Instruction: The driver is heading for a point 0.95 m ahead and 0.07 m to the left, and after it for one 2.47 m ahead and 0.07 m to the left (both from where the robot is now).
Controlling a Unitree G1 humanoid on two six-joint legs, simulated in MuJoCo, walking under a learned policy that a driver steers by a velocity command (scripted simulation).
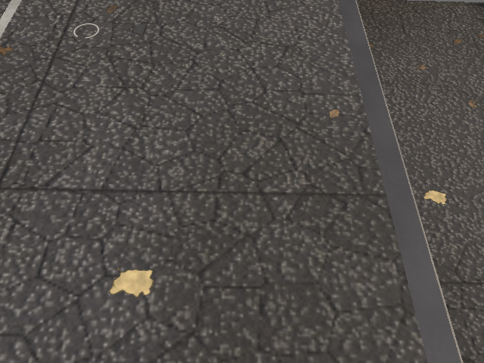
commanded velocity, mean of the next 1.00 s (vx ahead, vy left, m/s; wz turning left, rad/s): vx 0.50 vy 0.00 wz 0.36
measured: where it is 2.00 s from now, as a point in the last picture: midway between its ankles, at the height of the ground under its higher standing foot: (193, 197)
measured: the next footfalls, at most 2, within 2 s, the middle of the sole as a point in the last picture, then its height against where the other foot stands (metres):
right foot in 0.34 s outside the picture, level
left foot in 0.82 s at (180, 336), level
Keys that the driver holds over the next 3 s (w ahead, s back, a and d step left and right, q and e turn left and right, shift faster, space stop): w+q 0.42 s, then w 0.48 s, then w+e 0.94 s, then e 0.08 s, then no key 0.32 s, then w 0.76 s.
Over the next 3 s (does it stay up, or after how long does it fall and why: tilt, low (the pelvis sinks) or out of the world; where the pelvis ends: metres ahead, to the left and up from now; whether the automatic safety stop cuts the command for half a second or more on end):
stays up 1.34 0.12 0.01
